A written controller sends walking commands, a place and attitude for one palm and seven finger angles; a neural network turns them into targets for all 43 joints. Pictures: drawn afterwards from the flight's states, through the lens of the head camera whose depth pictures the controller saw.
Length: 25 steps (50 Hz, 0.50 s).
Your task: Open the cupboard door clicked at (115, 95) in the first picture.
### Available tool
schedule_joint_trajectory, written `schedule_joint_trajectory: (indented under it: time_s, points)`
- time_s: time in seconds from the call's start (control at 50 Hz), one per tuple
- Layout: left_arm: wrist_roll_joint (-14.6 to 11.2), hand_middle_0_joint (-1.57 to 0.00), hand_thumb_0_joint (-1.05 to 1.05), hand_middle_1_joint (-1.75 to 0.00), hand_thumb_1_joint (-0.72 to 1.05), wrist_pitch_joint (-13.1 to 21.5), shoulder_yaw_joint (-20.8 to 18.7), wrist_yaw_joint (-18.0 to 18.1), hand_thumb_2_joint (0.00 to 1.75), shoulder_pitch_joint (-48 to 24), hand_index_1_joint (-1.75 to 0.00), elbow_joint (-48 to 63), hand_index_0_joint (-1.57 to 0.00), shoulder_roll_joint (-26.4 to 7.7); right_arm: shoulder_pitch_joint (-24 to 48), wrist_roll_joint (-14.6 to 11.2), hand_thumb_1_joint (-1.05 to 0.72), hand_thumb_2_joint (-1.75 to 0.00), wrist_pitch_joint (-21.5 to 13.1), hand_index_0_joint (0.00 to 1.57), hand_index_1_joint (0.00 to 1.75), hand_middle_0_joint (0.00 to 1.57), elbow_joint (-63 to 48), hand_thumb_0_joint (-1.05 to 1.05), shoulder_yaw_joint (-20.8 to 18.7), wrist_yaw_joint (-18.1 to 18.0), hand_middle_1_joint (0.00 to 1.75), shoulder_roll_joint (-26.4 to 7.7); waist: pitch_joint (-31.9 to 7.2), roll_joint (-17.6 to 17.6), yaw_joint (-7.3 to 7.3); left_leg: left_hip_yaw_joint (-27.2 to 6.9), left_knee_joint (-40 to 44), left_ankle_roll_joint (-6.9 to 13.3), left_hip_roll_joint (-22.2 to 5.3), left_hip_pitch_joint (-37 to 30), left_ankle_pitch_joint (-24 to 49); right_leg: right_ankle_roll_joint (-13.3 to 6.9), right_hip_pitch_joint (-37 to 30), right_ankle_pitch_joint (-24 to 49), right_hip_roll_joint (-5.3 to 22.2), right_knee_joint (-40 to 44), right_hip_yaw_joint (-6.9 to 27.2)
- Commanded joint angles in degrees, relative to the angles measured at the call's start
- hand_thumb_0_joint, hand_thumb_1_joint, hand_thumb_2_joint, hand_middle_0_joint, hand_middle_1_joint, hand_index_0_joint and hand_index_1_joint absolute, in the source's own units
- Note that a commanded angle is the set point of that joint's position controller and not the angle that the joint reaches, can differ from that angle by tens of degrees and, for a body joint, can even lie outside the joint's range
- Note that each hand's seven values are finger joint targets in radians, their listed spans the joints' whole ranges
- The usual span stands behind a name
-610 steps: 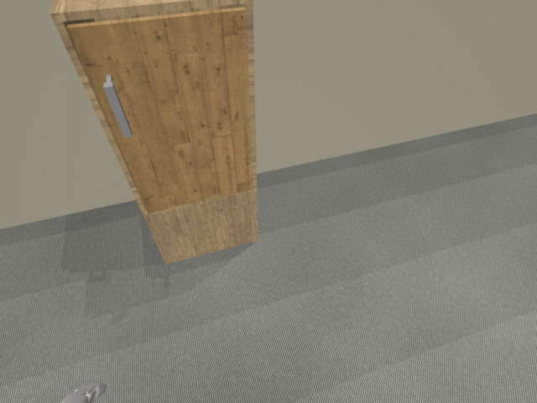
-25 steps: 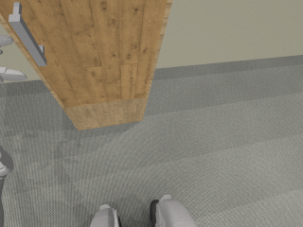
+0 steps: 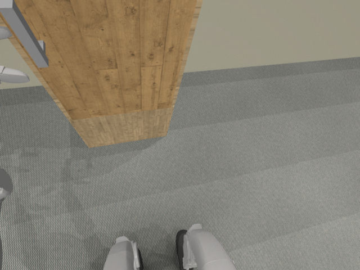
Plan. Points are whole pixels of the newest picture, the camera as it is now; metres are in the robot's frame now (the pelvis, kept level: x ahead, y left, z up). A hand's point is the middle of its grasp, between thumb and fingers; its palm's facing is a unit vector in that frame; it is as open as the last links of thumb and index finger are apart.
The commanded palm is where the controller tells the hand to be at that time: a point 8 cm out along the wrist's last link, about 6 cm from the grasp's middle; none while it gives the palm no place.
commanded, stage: slide the fingers in behind the handle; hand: left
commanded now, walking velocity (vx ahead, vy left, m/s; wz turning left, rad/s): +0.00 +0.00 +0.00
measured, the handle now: (27, 29) +0.57 +0.23 +0.09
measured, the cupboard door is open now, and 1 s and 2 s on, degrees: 0 0 0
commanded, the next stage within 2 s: move the hooked fingers beside the handle in 1.48 s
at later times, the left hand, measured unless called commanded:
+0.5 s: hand (1, 47) +0.53 +0.26 +0.09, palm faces +0.13 -0.99 -0.01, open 14.3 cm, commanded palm +0.52 +0.27 +0.08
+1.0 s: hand (8, 51) +0.52 +0.25 +0.09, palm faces +0.18 -0.98 -0.02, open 15.0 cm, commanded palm +0.52 +0.23 +0.08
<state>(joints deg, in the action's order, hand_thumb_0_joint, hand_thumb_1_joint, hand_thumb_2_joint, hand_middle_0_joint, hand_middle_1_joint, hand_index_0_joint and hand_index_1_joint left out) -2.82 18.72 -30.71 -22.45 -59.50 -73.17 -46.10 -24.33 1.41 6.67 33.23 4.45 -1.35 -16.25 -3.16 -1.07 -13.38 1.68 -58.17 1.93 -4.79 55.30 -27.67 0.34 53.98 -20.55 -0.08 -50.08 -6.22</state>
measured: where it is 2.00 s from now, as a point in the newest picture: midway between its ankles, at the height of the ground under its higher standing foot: outside the picture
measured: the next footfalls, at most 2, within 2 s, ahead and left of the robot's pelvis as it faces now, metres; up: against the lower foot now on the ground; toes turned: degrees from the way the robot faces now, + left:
none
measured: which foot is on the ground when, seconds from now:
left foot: down 0.00-1.00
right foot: down 0.00-1.00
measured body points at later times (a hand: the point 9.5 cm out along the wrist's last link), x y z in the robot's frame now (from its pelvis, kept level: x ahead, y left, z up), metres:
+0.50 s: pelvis +0.01 +0.00 +0.00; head +0.16 +0.04 +0.42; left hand +0.52 +0.32 +0.09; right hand -0.02 -0.26 -0.09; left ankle -0.01 +0.09 -0.68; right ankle +0.02 -0.13 -0.68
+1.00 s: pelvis +0.01 -0.01 +0.01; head +0.16 +0.03 +0.43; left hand +0.51 +0.30 +0.09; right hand +0.01 -0.27 -0.10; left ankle -0.01 +0.09 -0.68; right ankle +0.02 -0.14 -0.67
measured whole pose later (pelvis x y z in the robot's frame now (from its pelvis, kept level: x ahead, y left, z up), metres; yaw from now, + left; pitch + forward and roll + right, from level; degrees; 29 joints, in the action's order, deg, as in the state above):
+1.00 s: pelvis +0.01 -0.01 +0.01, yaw +5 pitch +23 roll -5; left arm -8.2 20.8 -17.3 -10.0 -58.7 -69.7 -32.7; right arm -23.7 2.8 4.4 39.2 1.8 1.5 -14.4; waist -4.4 -1.9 -8.8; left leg -2.4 -56.7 0.9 -2.4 52.7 -27.4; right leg 0.3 49.8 -22.7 0.8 -49.4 -7.8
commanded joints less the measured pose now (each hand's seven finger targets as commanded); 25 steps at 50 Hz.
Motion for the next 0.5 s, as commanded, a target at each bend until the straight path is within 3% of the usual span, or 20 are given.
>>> schedule_joint_trajectory:
  time_s: [0.0,0.08,0.1,0.12,0.26,0.32,0.36,0.4,0.44,0.48]
  points:
    - [-1.99,-0.30,0.00,-1.20,-0.50,3.26,-1.25,0.12,0.30,-21.73,-1.20,12.18,-0.30,-15.31,-13.30,0.24,-0.90,-0.90,-0.02,0.20,0.30,0.20,-0.52,0.00,-4.74,-0.42,0.30,-12.01,-31.93,-13.39,0.51,-6.09,5.75,-0.99,1.28,-27.11,34.26,-1.20,-11.42,18.22,-3.58,2.87,2.48]
    - [-1.31,-0.30,0.00,-1.20,-0.50,2.69,-0.11,0.77,0.30,-21.52,-1.20,13.31,-0.30,-14.06,-13.88,0.34,-0.90,-0.90,0.25,0.20,0.30,0.20,-0.46,0.00,-4.79,-0.17,0.30,-11.85,-30.68,-13.81,0.67,-5.97,6.18,-0.83,1.38,-26.92,34.06,-1.39,-11.35,18.12,-3.62,3.17,2.40]
    - [-1.22,-0.30,0.00,-1.20,-0.50,2.66,1.15,0.98,0.30,-22.86,-1.20,13.96,-0.30,-12.91,-13.90,0.27,-0.90,-0.90,0.36,0.20,0.30,0.20,-0.11,0.00,-4.75,-0.09,0.30,-11.65,-30.29,-14.80,0.09,-6.16,6.32,-1.05,1.25,-27.74,34.70,-1.26,-10.39,17.97,-3.63,3.27,2.28]
    - [-1.24,-0.30,0.00,-1.20,-0.50,2.82,0.38,1.26,0.30,-22.55,-1.20,14.59,-0.30,-13.18,-14.15,0.50,-0.90,-0.90,0.39,0.20,0.30,0.20,0.05,0.00,-4.96,0.05,0.30,-11.59,-31.11,-14.84,0.57,-6.18,6.34,-1.11,1.23,-28.17,34.72,-1.30,-10.86,17.86,-3.66,3.33,2.17]
    - [-1.84,-0.30,0.00,-1.20,-0.50,3.09,4.61,2.11,0.30,-23.18,-1.20,13.51,-0.30,-6.13,-14.18,0.57,-0.90,-0.90,0.14,0.20,0.30,0.20,1.11,0.00,-5.25,0.37,0.30,-11.15,-28.19,-13.79,-0.63,-6.50,6.88,-1.20,1.31,-29.18,32.76,-1.40,-8.39,15.42,-3.78,4.21,1.84]
    - [-1.66,-0.30,0.00,-1.20,-0.50,3.61,5.89,2.91,0.30,-25.38,-1.20,14.16,-0.30,-4.42,-14.26,0.76,-0.90,-0.90,-0.14,0.20,0.30,0.20,1.84,0.00,-5.33,0.41,0.30,-11.00,-28.48,-15.60,-1.02,-7.04,6.64,-1.59,1.12,-31.04,34.82,-1.53,-6.87,15.31,-3.66,3.96,1.72]
    - [-1.74,-0.30,0.00,-1.20,-0.50,3.88,6.96,3.31,0.30,-25.90,-1.20,15.06,-0.30,-2.49,-14.36,0.91,-0.90,-0.90,-0.35,0.20,0.30,0.20,2.11,0.00,-5.54,0.60,0.30,-10.92,-29.74,-13.95,-1.37,-7.12,6.51,-1.45,1.25,-31.23,34.66,-1.47,-7.74,15.92,-3.73,3.94,1.74]
    - [-1.98,-0.30,0.00,-1.20,-0.50,4.43,6.74,3.56,0.30,-25.05,-1.20,16.07,-0.30,-1.94,-14.35,1.01,-0.90,-0.90,-0.42,0.20,0.30,0.20,2.19,0.00,-5.68,0.78,0.30,-10.79,-31.41,-16.15,-0.54,-7.47,6.25,-1.97,1.09,-33.81,38.38,-1.68,-7.41,16.84,-3.74,3.72,1.67]
    - [-2.26,-0.30,0.00,-1.20,-0.50,4.73,8.53,3.62,0.30,-25.69,-1.20,17.04,-0.30,0.68,-13.88,1.05,-0.90,-0.90,-0.56,0.20,0.30,0.20,2.48,0.00,-5.84,0.99,0.30,-10.53,-30.92,-15.20,-1.11,-7.52,6.28,-1.95,1.09,-33.97,38.18,-1.63,-7.53,16.98,-3.77,3.90,1.50]
    - [-2.58,-0.30,0.00,-1.20,-0.50,5.03,8.26,3.84,0.30,-24.75,-1.20,17.18,-0.30,0.72,-13.86,1.03,-0.90,-0.90,-0.56,0.20,0.30,0.20,2.48,0.00,-5.87,0.95,0.30,-10.65,-30.95,-13.84,-1.14,-7.44,6.18,-1.68,1.09,-33.88,39.06,-1.72,-8.34,18.20,-3.84,3.90,1.60]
